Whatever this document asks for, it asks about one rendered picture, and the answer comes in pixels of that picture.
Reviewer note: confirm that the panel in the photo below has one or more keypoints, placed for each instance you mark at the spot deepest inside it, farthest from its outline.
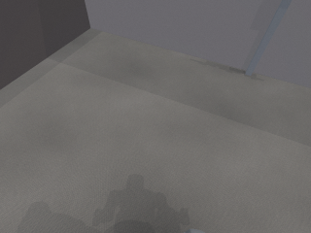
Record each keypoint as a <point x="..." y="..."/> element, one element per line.
<point x="268" y="35"/>

